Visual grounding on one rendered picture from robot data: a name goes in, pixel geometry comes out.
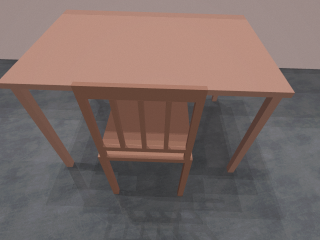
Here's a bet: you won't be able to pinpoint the chair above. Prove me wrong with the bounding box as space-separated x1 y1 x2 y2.
70 81 208 196

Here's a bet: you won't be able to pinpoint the table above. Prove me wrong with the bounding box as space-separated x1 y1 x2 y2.
0 9 295 173

